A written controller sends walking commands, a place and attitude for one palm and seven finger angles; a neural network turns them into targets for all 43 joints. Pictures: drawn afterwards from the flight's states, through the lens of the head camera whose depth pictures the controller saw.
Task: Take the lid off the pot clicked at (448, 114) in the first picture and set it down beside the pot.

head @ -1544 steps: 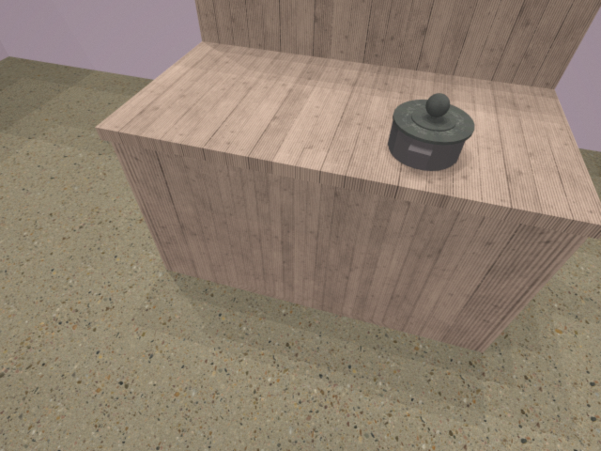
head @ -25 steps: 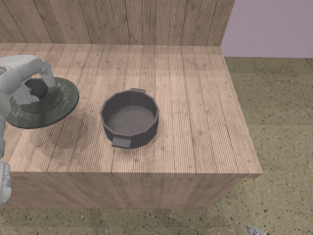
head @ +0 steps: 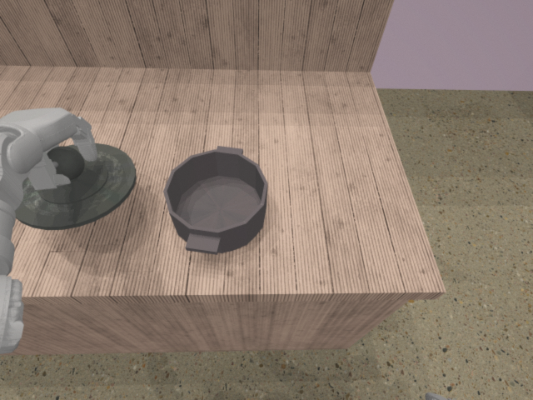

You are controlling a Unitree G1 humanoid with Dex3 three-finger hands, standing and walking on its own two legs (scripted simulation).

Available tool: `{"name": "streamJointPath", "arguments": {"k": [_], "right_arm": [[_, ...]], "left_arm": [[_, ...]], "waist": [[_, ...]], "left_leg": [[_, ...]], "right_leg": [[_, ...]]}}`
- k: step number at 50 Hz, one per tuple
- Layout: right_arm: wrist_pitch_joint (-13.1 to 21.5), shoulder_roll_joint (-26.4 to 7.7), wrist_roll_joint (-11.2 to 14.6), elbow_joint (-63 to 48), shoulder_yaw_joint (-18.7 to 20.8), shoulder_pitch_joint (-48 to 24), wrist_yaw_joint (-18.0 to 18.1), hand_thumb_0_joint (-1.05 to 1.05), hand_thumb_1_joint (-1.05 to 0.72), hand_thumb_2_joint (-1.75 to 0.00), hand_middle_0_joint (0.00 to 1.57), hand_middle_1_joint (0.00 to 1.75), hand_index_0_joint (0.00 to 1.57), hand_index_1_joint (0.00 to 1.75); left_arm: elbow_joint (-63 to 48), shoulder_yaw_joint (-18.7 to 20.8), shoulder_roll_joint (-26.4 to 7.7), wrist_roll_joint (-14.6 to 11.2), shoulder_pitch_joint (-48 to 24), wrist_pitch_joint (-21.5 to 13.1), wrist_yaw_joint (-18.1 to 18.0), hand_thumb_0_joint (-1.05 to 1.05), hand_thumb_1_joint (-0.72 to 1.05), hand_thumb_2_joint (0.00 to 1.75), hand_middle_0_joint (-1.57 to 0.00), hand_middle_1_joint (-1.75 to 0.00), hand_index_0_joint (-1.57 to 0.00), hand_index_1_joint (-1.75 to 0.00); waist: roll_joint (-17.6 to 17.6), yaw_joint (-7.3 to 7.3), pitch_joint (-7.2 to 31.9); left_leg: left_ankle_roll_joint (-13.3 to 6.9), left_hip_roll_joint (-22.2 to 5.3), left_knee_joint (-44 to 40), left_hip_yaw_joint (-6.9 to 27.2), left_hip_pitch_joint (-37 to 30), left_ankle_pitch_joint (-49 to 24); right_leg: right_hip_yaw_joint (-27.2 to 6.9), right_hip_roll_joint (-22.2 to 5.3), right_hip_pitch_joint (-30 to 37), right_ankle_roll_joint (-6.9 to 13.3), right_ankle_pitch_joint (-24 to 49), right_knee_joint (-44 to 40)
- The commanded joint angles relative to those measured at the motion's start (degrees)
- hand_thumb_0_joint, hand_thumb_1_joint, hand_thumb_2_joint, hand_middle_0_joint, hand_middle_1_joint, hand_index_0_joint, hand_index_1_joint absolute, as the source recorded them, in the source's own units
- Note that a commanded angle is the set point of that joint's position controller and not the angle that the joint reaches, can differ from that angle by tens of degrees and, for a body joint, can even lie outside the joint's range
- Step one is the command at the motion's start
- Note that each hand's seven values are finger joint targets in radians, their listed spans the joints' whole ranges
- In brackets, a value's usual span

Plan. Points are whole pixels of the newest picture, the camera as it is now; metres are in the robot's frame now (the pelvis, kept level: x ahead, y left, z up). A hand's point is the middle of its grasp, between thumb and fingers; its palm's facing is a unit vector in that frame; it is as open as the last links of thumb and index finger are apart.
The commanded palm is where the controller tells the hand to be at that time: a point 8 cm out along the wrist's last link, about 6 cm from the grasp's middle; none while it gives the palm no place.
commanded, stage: lower the lid onto the table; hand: left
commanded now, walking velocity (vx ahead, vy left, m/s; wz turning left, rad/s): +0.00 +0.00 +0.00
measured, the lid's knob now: (64, 163) +0.45 +0.33 +0.07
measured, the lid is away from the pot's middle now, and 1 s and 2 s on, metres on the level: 0.23 0.23 0.23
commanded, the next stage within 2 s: open the fingers wide in 1.66 s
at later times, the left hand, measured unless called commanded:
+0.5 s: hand (58, 181) +0.42 +0.33 +0.07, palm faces -0.44 -0.08 -0.90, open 8.0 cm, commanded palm +0.43 +0.32 +0.14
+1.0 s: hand (71, 193) +0.42 +0.32 +0.04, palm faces -0.46 -0.08 -0.88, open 8.0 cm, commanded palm +0.45 +0.32 +0.10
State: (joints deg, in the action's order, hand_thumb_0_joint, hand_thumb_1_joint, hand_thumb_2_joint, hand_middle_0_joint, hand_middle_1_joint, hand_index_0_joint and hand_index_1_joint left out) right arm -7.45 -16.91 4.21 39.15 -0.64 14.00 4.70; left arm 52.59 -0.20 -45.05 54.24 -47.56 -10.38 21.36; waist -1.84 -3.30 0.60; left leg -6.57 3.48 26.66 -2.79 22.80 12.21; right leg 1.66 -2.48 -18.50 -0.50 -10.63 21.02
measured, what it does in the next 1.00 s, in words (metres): stands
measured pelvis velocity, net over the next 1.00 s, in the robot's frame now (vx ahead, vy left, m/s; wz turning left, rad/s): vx -0.01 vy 0.00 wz -0.02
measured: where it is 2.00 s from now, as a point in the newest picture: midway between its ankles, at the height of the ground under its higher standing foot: outside the picture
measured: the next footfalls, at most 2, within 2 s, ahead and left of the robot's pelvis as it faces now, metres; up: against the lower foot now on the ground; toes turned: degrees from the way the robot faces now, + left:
none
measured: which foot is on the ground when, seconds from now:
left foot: down 0.00-1.00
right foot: down 0.00-1.00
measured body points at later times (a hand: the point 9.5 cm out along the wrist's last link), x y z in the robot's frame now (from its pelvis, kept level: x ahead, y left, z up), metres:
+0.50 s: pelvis +0.00 +0.00 +0.00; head +0.08 +0.01 +0.44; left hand +0.44 +0.33 +0.12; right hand +0.07 -0.29 -0.12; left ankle +0.01 +0.04 -0.74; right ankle -0.01 -0.17 -0.74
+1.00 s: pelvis -0.01 +0.00 -0.01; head +0.07 +0.01 +0.43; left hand +0.44 +0.32 +0.09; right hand +0.04 -0.30 -0.12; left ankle +0.01 +0.04 -0.74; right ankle -0.01 -0.17 -0.74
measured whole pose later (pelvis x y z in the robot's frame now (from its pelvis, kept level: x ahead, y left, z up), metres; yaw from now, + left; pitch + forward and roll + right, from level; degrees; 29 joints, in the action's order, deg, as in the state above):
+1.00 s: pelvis -0.01 +0.00 -0.01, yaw -1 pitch +11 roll -3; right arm -7.0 -17.4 4.5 40.5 -0.6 16.5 6.1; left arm 60.8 0.7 -45.3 56.3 -45.7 -12.7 15.4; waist -1.2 -4.6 1.8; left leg -6.3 2.1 33.2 -3.6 29.8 14.8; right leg 0.7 -1.4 -25.8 -1.1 -12.8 27.4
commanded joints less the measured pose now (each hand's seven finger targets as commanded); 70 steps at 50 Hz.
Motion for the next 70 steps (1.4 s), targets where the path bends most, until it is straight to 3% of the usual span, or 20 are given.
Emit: {"name": "streamJointPath", "arguments": {"k": [1, 4, 7, 14, 16, 20, 26, 29, 31, 32, 37, 42, 44, 50, 53, 57, 60, 63, 67, 70], "right_arm": [[1.3, -10.4, -0.1, -4.8, 3.4, 1.7, 1.1, 0.00, -0.90, -0.90, 0.20, 0.30, 0.20, 0.30], [1.3, -10.0, -0.1, -4.9, 3.6, 1.9, 1.1, 0.00, -0.90, -0.90, 0.20, 0.30, 0.20, 0.30], [1.2, -10.3, -0.4, -4.9, 3.6, 2.6, 1.0, 0.00, -0.90, -0.90, 0.20, 0.30, 0.20, 0.30], [1.0, -10.2, -0.3, -4.4, 4.0, 3.2, 1.2, 0.00, -0.90, -0.90, 0.20, 0.30, 0.20, 0.30], [1.0, -10.6, -0.4, -4.7, 4.1, 3.0, 1.4, 0.00, -0.90, -0.90, 0.20, 0.30, 0.20, 0.30], [0.6, -10.3, -0.3, -3.8, 4.0, 3.6, 1.4, 0.00, -0.90, -0.90, 0.20, 0.30, 0.20, 0.30], [0.7, -10.5, -0.3, -3.9, 4.2, 3.5, 1.5, 0.00, -0.90, -0.90, 0.20, 0.30, 0.20, 0.30], [0.4, -10.6, 0.0, -3.3, 3.8, 3.8, 1.5, 0.00, -0.90, -0.90, 0.20, 0.30, 0.20, 0.30], [0.5, -10.9, 0.0, -3.6, 3.8, 3.4, 1.7, 0.00, -0.90, -0.90, 0.20, 0.30, 0.20, 0.30], [0.7, -10.7, 0.0, -3.2, 3.8, 3.9, 1.6, 0.00, -0.90, -0.90, 0.20, 0.30, 0.20, 0.30], [1.1, -10.7, -0.2, -3.7, 3.7, 4.6, 2.3, 0.00, -0.90, -0.90, 0.20, 0.30, 0.20, 0.30], [1.4, -10.9, 0.0, -2.8, 3.9, 5.3, 2.4, 0.00, -0.90, -0.90, 0.20, 0.30, 0.20, 0.30], [1.6, -11.2, 0.2, -2.3, 3.8, 5.6, 2.4, 0.00, -0.90, -0.90, 0.20, 0.30, 0.20, 0.30], [1.8, -11.6, 0.3, -2.3, 3.7, 6.8, 2.7, 0.00, -0.90, -0.90, 0.20, 0.30, 0.20, 0.30], [2.1, -11.5, 0.1, -2.3, 3.9, 7.7, 3.0, 0.00, -0.90, -0.90, 0.20, 0.30, 0.20, 0.30], [2.2, -11.7, -0.1, -1.9, 3.9, 8.9, 3.3, 0.00, -0.90, -0.90, 0.20, 0.30, 0.20, 0.30], [1.9, -11.8, 0.1, -1.4, 3.8, 9.1, 3.2, 0.00, -0.90, -0.90, 0.20, 0.30, 0.20, 0.30], [1.6, -11.8, -0.2, -1.7, 4.0, 9.4, 2.9, 0.00, -0.90, -0.90, 0.20, 0.30, 0.20, 0.30], [0.9, -11.7, -0.5, -1.9, 4.2, 9.7, 2.3, 0.00, -0.90, -0.90, 0.20, 0.30, 0.20, 0.30], [0.4, -11.8, -0.2, -2.1, 4.0, 10.0, 1.9, 0.00, -0.90, -0.90, 0.20, 0.30, 0.20, 0.30]], "left_arm": [[-11.9, 9.0, -23.2, -1.0, -28.2, -0.4, -3.8, 0.00, 0.48, 1.17, -0.82, -0.92, -0.88, -0.95], [-12.8, 6.8, -20.5, -0.7, -28.9, -0.3, -3.9, 0.00, 0.48, 1.17, -0.82, -0.92, -0.88, -0.95], [-11.5, 10.5, -24.5, -0.1, -26.5, -0.9, -4.6, 0.00, 0.48, 1.17, -0.82, -0.92, -0.88, -0.95], [-10.2, 7.9, -21.3, 0.0, -26.0, -1.6, -4.8, 0.00, 0.48, 1.17, -0.82, -0.92, -0.88, -0.95], [-12.4, 10.8, -24.6, -0.2, -26.2, -2.6, -5.1, 0.00, 0.48, 1.17, -0.82, -0.92, -0.88, -0.95], [-9.6, 7.8, -20.5, -0.8, -24.9, -2.5, -5.0, 0.00, 0.48, 1.17, -0.82, -0.92, -0.88, -0.95], [-11.6, 8.8, -21.5, -0.4, -24.6, -3.5, -6.0, 0.00, 0.48, 1.17, -0.82, -0.92, -0.88, -0.95], [-5.9, 7.7, -20.1, -0.7, -22.5, -2.4, -6.4, 0.00, 0.48, 1.17, -0.82, -0.92, -0.88, -0.95], [-8.6, 7.9, -21.4, -0.2, -25.6, -2.6, -6.8, 0.00, 0.48, 1.17, -0.82, -0.92, -0.88, -0.95], [-8.4, 5.2, -18.8, 0.0, -27.0, -2.1, -6.9, 0.00, 0.48, 1.17, -0.82, -0.92, -0.88, -0.95], [-8.9, 9.7, -23.7, 0.6, -25.5, -3.1, -7.9, 0.00, 0.48, 1.17, -0.82, -0.92, -0.88, -0.95], [-8.5, 7.0, -20.8, 0.8, -27.2, -3.0, -8.5, 0.00, 0.48, 1.17, -0.82, -0.92, -0.88, -0.95], [-3.7, 6.2, -19.7, 0.8, -24.5, -2.5, -8.7, 0.00, 0.48, 1.17, -0.82, -0.92, -0.88, -0.95], [-3.9, 6.5, -21.4, 1.8, -25.9, -2.4, -9.1, 0.00, 0.48, 1.17, -0.82, -0.92, -0.88, -0.95], [-6.4, 6.3, -21.4, 2.0, -28.0, -3.2, -9.2, 0.00, 0.48, 1.17, -0.82, -0.92, -0.88, -0.95], [-5.5, 7.9, -22.6, 1.6, -26.8, -3.7, -9.8, 0.00, 0.48, 1.17, -0.82, -0.92, -0.88, -0.95], [-2.0, 6.8, -21.4, 1.9, -25.7, -2.9, -10.5, 0.00, 0.48, 1.17, -0.82, -0.92, -0.88, -0.95], [-2.4, 9.6, -24.7, 3.1, -24.3, -3.2, -11.3, 0.00, 0.48, 1.17, -0.82, -0.92, -0.88, -0.95], [-2.0, 7.8, -22.1, 3.2, -23.2, -3.1, -11.2, 0.00, 0.48, 1.17, -0.82, -0.92, -0.88, -0.95], [3.1, 8.0, -22.0, 3.1, -19.6, -2.7, -11.0, 0.00, 0.48, 1.17, -0.82, -0.92, -0.88, -0.95]], "waist": [[-5.6, 0.15, 25.1], [-7.5, -0.30, 25.9], [-7.4, 0.24, 27.0], [-7.8, -0.56, 26.3], [-8.2, -0.01, 28.0], [-7.3, -0.88, 25.8], [-8.5, -0.63, 26.6], [-4.2, -1.03, 23.1], [-6.5, -0.87, 23.6], [-7.5, -1.57, 23.9], [-7.8, -0.65, 28.1], [-9.5, -1.44, 26.5], [-6.4, -1.68, 22.8], [-6.3, -1.75, 24.3], [-9.8, -1.99, 26.9], [-8.2, -2.30, 28.8], [-6.5, -2.72, 26.0], [-9.2, -1.58, 28.0], [-9.8, -1.80, 28.6], [-5.3, -1.91, 25.4]], "left_leg": [[3.7, -5.2, -0.6, 7.2, -22.3, -25.3], [3.9, -5.6, -0.3, 7.3, -24.3, -26.5], [4.2, -5.4, 0.4, 7.2, -23.8, -30.0], [4.2, -5.7, 1.5, 7.1, -24.5, -29.5], [4.2, -5.5, 2.0, 7.3, -24.9, -31.6], [4.0, -5.6, 2.1, 7.0, -23.8, -28.8], [4.7, -5.8, 2.7, 7.5, -24.8, -31.5], [3.6, -5.4, 2.3, 6.4, -19.8, -23.7], [3.8, -5.3, 1.7, 6.6, -19.9, -22.1], [3.9, -5.5, 1.8, 6.5, -21.0, -21.9], [4.0, -5.1, 2.8, 6.6, -22.0, -24.2], [4.3, -5.5, 3.1, 6.6, -21.9, -22.6], [3.8, -5.6, 3.2, 6.1, -18.7, -18.2], [3.4, -5.1, 3.8, 6.0, -16.6, -14.6], [4.1, -5.3, 4.6, 6.7, -19.4, -17.7], [3.9, -5.3, 6.2, 6.1, -19.1, -21.4], [3.6, -5.3, 6.6, 5.7, -15.4, -17.8], [4.3, -5.0, 7.9, 5.7, -16.6, -22.8], [4.9, -5.3, 9.1, 5.9, -16.9, -26.9], [4.3, -4.9, 10.1, 5.2, -12.4, -22.9]], "right_leg": [[1.0, 2.9, -0.6, 3.2, 9.8, -0.4], [1.3, 3.1, -2.6, 3.0, 8.8, -0.4], [1.3, 3.4, -1.4, 3.0, 10.3, 0.3], [1.4, 3.5, -4.6, 2.9, 9.0, 0.7], [1.1, 3.4, -3.7, 3.0, 10.4, 1.0], [1.5, 3.7, -5.7, 2.8, 8.8, 1.0], [1.4, 3.6, -6.6, 3.1, 8.9, 1.5], [1.4, 3.7, -6.5, 2.8, 7.5, 1.6], [1.3, 3.5, -7.0, 3.2, 6.6, 1.9], [1.5, 3.7, -8.1, 3.1, 5.8, 2.0], [1.2, 3.9, -6.4, 3.1, 7.1, 2.9], [1.5, 4.0, -9.5, 3.2, 5.5, 3.3], [1.6, 4.0, -10.9, 3.1, 3.9, 3.5], [1.4, 4.1, -11.4, 3.3, 3.1, 4.8], [1.5, 4.4, -12.7, 3.4, 3.2, 5.4], [1.3, 4.6, -12.2, 3.1, 5.9, 6.4], [1.7, 4.6, -13.5, 3.1, 4.9, 7.1], [1.7, 4.7, -13.4, 3.4, 6.7, 8.1], [1.9, 5.0, -15.1, 3.2, 7.4, 9.1], [1.9, 5.2, -15.8, 3.1, 6.5, 9.8]]}}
